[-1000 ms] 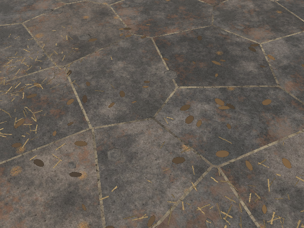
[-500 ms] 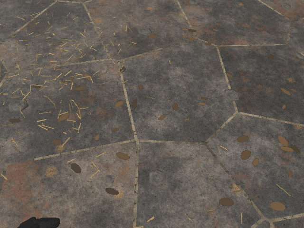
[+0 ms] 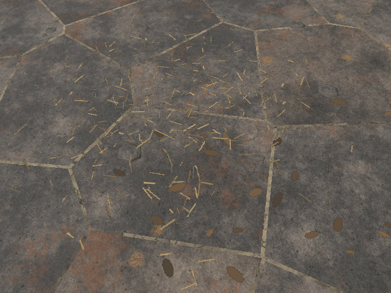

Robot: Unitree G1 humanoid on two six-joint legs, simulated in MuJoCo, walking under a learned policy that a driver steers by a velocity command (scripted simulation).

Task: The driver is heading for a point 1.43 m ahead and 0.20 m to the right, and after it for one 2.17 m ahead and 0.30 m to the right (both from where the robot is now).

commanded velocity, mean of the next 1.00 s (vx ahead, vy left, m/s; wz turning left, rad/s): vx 0.49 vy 0.00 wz -0.23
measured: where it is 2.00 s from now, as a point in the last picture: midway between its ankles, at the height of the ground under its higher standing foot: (245, 197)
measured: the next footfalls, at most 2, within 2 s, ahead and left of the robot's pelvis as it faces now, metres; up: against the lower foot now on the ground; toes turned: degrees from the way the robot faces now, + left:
left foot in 0.20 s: +0.28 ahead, +0.16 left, +0.00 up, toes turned +5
right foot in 0.74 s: +0.58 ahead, -0.08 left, +0.00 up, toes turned -12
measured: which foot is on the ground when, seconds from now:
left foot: up 0.00-0.18, down 0.20-0.74, up 0.76-1.00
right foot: down 0.00-0.20, up 0.22-0.72, down 0.74-1.00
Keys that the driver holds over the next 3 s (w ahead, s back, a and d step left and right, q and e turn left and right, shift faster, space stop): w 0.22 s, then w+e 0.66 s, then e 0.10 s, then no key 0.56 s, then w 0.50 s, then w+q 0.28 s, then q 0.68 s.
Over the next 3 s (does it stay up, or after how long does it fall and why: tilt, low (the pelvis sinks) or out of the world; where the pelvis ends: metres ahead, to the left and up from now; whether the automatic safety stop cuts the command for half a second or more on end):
stays up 1.16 -0.23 -0.01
